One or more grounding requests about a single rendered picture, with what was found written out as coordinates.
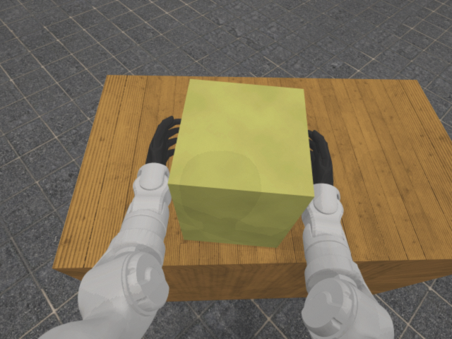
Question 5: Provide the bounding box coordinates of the pedestal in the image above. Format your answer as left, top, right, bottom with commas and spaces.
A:
52, 75, 452, 302

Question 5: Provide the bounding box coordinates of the left robot hand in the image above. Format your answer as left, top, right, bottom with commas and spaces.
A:
145, 116, 182, 166

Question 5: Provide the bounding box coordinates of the right robot forearm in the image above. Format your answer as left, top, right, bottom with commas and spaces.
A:
302, 184, 379, 304

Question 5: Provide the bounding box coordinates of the robot left upper arm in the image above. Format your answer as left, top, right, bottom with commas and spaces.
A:
38, 251, 169, 339

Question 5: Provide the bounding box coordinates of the right robot hand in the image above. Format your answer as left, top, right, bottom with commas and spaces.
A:
308, 130, 333, 186

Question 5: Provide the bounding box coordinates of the carton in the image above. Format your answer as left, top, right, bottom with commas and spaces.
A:
167, 79, 314, 248

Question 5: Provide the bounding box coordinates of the robot right upper arm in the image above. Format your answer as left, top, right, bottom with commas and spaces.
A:
302, 278, 394, 339

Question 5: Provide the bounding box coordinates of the left robot forearm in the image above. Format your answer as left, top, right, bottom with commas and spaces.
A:
78, 162, 172, 310

